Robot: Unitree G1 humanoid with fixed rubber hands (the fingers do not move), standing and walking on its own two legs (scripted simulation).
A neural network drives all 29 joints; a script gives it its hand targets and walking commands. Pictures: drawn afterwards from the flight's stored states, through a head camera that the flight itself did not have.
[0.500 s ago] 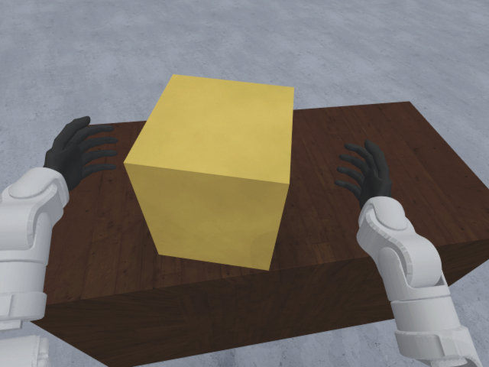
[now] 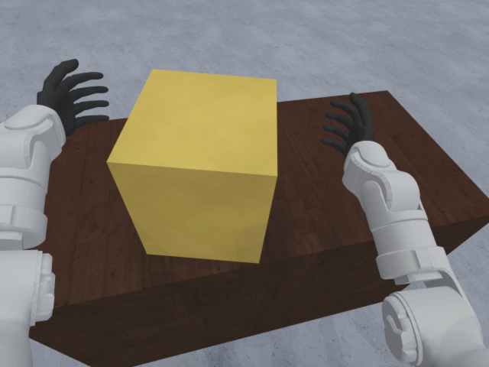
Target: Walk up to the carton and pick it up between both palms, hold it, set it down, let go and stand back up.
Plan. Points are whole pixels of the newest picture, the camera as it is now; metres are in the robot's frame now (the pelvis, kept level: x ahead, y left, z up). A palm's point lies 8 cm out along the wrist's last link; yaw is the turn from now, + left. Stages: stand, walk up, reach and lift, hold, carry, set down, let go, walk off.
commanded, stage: reach and lift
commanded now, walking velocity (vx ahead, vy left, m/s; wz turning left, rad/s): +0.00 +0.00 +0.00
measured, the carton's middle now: (208, 171) +0.48 +0.01 +0.02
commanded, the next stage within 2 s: none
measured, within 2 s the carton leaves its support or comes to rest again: neither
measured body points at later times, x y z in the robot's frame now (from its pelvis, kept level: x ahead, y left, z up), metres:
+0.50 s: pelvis +0.00 -0.01 +0.00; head +0.04 +0.02 +0.45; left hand +0.50 +0.20 +0.16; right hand +0.41 -0.21 +0.14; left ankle +0.05 +0.09 -0.74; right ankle -0.02 -0.16 -0.74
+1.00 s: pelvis +0.00 -0.01 -0.02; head +0.06 +0.05 +0.42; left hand +0.49 +0.18 +0.05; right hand +0.40 -0.19 +0.06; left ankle +0.05 +0.09 -0.74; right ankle -0.02 -0.16 -0.74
